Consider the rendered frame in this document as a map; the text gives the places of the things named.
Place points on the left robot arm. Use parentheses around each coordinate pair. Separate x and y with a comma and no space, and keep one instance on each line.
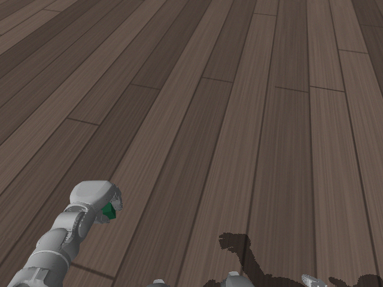
(51,260)

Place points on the left robot hand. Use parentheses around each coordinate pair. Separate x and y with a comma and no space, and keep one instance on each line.
(97,194)

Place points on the right robot hand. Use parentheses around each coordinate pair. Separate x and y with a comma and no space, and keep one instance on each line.
(312,282)

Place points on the cube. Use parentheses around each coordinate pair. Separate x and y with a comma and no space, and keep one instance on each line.
(109,211)

